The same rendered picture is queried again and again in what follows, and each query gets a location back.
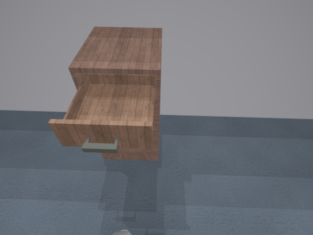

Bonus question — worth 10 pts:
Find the drawer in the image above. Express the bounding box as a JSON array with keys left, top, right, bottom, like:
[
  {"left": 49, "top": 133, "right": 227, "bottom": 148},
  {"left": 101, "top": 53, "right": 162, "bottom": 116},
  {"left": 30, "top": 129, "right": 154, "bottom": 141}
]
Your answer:
[{"left": 48, "top": 73, "right": 156, "bottom": 149}]

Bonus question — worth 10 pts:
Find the handle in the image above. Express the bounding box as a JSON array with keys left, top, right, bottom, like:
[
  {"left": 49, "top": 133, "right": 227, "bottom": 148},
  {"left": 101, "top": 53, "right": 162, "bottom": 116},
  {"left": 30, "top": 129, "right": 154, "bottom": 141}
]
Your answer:
[{"left": 82, "top": 136, "right": 119, "bottom": 153}]

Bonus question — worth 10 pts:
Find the cabinet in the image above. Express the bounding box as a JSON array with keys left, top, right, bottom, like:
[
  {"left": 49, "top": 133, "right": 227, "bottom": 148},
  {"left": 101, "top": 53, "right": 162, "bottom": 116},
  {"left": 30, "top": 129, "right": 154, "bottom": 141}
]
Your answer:
[{"left": 68, "top": 26, "right": 162, "bottom": 161}]

